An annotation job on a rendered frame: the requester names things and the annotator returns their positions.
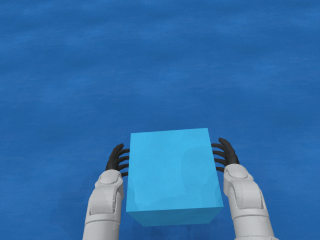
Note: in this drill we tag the robot left forearm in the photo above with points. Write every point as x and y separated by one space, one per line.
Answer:
103 216

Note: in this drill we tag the robot left hand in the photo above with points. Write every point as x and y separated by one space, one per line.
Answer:
114 159

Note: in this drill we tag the robot right hand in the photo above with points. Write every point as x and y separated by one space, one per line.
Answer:
228 154

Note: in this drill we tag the carton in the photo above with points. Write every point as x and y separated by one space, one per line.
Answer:
172 178

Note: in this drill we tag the robot right forearm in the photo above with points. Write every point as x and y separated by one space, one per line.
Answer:
247 205

